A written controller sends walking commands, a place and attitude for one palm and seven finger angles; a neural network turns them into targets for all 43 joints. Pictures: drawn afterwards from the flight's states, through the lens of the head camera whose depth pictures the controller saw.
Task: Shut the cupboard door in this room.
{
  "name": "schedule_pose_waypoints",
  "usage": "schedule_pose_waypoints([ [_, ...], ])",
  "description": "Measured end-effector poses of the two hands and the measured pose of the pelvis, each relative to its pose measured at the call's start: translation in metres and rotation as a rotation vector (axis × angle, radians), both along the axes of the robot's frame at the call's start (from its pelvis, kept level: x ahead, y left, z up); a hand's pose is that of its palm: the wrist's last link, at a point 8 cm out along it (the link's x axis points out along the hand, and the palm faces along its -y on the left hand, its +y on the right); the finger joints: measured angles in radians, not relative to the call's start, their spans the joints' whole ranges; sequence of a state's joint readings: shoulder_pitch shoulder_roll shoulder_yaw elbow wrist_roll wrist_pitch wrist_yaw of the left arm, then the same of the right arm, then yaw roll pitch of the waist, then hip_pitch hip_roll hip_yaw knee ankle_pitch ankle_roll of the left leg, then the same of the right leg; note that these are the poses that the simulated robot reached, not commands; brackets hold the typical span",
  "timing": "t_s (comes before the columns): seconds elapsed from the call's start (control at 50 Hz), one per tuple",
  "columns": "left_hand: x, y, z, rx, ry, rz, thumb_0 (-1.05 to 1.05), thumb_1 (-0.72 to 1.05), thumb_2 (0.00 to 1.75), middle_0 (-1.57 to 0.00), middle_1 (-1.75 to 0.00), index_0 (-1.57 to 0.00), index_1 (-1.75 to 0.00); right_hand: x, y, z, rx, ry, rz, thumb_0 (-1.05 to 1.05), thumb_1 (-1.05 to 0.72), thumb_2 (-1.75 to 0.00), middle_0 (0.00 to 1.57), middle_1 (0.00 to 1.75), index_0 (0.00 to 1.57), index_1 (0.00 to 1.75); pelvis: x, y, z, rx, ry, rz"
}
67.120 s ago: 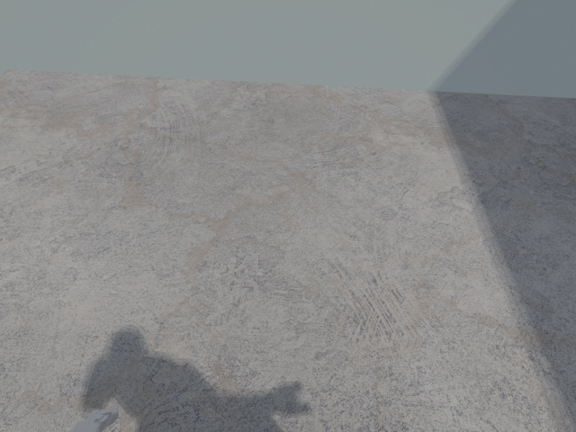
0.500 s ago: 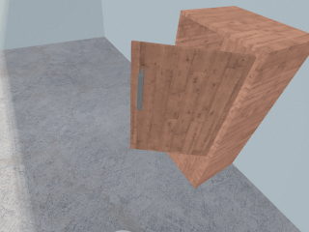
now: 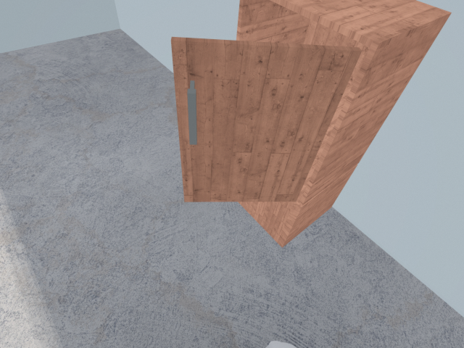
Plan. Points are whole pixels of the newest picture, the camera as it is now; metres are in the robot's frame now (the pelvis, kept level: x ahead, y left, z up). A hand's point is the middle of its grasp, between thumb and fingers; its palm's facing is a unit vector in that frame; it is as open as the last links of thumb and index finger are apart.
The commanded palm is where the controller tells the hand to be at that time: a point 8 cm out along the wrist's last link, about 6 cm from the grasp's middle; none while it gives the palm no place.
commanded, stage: come to a stop and stand still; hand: left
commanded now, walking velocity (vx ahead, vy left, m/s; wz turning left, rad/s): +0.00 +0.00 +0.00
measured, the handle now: (192, 113) +0.64 +0.09 +0.03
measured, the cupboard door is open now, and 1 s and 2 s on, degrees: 54 54 54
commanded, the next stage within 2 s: look again from close up in 0.96 s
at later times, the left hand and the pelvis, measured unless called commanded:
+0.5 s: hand out of the picture +0.05 +0.16 -0.19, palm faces +0.04 -0.98 -0.20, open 7.3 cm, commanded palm none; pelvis +0.03 -0.02 -0.01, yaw +0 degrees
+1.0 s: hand out of the picture +0.04 +0.16 -0.18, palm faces +0.01 -0.98 -0.17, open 7.4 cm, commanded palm none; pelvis +0.04 -0.01 -0.01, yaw -1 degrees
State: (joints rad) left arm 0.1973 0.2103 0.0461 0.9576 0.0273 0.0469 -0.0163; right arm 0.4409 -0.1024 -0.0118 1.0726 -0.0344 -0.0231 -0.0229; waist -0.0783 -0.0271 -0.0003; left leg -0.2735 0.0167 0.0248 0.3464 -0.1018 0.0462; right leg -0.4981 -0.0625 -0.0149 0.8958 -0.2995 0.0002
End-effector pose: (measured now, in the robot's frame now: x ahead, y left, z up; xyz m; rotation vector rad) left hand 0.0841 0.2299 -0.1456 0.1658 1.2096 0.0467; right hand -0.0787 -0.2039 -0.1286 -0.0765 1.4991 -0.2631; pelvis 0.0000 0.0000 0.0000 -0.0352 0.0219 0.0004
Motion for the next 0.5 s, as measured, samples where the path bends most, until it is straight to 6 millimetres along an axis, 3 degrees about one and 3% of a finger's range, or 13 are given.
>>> schedule_pose_waypoints([
  [0.08,0.01,-0.025,0.001,-0.001,-0.039,0.009,0.0,0.91,0.9,-0.2,-0.3,-0.19,-0.3,0.001,-0.018,-0.01,0.029,0.031,0.005,0.01,-0.9,-0.9,0.21,0.3,0.2,0.3,0.003,-0.017,-0.005,0.018,0.001,0.009],
  [0.14,0.004,-0.04,-0.004,0.019,-0.054,0.048,0.0,0.92,0.9,-0.2,-0.3,-0.19,-0.3,0.011,-0.035,-0.022,0.039,0.04,0.02,0.01,-0.9,-0.9,0.21,0.3,0.2,0.3,0.006,-0.03,-0.012,0.039,-0.008,0.003],
  [0.24,-0.011,-0.041,0.002,0.048,-0.023,0.089,-0.02,0.95,0.9,-0.2,-0.3,-0.2,-0.3,0.056,-0.055,-0.021,0.026,-0.025,0.068,0.01,-0.9,-0.9,0.2,0.3,0.2,0.3,0.017,-0.037,-0.008,0.026,-0.02,0.009],
  [0.32,-0.022,-0.038,-0.006,0.047,0.036,0.093,-0.01,0.94,0.9,-0.2,-0.3,-0.2,-0.3,0.096,-0.061,-0.022,-0.001,-0.11,0.092,0.01,-0.91,-0.9,0.2,0.3,0.2,0.29,0.024,-0.035,-0.011,0.022,-0.024,0.0],
  [0.5,-0.04,-0.026,-0.012,0.048,0.122,0.115,0.0,0.92,0.9,-0.2,-0.3,-0.2,-0.3,0.167,-0.048,-0.018,-0.013,-0.229,0.174,0.01,-0.91,-0.9,0.2,0.29,0.2,0.29,0.027,-0.024,-0.012,0.038,-0.025,-0.006],
])
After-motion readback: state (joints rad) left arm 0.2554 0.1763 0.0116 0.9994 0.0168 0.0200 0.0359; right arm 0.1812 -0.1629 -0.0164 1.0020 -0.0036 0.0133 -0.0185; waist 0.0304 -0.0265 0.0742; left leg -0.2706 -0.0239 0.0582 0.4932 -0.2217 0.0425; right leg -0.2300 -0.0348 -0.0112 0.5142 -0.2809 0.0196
